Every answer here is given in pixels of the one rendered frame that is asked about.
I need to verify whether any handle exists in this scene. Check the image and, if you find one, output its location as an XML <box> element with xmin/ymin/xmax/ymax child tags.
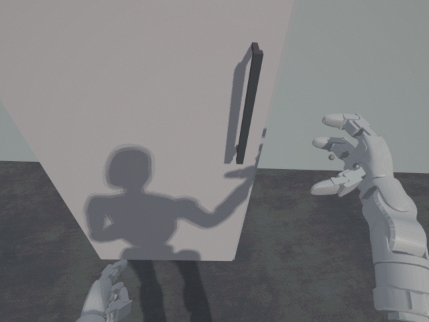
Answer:
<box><xmin>236</xmin><ymin>42</ymin><xmax>263</xmax><ymax>164</ymax></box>

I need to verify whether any fridge door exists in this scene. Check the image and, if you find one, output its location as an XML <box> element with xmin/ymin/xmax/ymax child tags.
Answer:
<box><xmin>0</xmin><ymin>0</ymin><xmax>294</xmax><ymax>261</ymax></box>

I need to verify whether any robot left hand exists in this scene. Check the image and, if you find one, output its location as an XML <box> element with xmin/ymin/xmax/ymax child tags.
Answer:
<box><xmin>80</xmin><ymin>259</ymin><xmax>132</xmax><ymax>322</ymax></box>

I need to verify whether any robot right forearm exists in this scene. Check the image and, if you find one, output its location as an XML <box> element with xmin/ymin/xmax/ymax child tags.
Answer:
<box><xmin>359</xmin><ymin>177</ymin><xmax>429</xmax><ymax>322</ymax></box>

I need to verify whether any robot right hand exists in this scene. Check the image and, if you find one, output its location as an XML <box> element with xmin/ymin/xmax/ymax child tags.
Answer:
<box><xmin>310</xmin><ymin>113</ymin><xmax>394</xmax><ymax>197</ymax></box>

